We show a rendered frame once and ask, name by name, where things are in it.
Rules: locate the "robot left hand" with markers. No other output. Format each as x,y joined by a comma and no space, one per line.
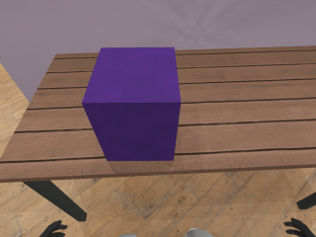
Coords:
56,225

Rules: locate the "table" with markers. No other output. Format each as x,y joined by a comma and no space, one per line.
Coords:
242,109

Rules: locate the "robot right hand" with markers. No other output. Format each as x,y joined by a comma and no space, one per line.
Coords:
304,230

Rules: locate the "carton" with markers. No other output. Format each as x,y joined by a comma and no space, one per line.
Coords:
133,103

